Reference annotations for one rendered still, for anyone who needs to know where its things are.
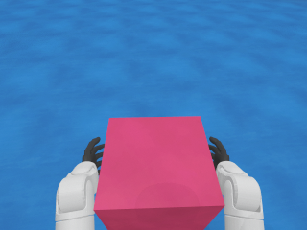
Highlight left robot forearm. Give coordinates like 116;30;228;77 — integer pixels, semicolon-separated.
55;161;99;230

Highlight robot left hand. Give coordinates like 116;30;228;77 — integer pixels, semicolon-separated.
82;137;105;175

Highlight right robot forearm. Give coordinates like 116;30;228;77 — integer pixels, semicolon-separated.
216;161;265;230

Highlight carton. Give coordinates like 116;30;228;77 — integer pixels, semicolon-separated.
93;116;225;230

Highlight robot right hand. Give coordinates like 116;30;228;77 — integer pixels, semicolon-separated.
208;136;230;171

